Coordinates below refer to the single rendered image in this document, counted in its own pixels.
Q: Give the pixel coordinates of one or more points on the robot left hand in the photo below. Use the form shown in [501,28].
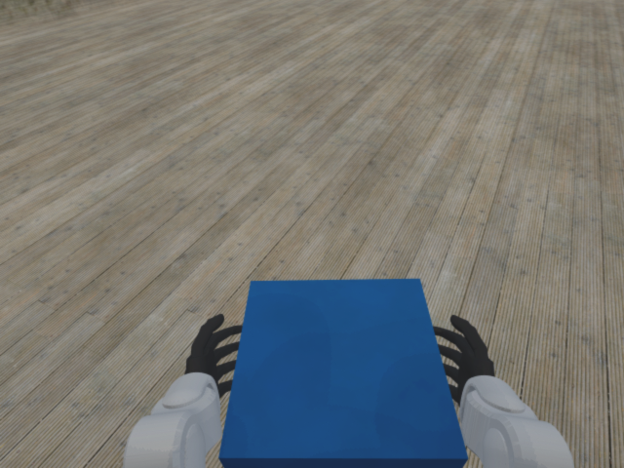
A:
[204,356]

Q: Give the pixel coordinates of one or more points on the robot right hand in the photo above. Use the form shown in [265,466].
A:
[473,360]

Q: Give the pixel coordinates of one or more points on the robot left forearm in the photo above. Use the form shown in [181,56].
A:
[181,429]

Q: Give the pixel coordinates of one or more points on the carton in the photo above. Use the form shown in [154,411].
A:
[340,374]

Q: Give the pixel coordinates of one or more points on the robot right forearm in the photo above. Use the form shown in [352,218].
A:
[504,432]

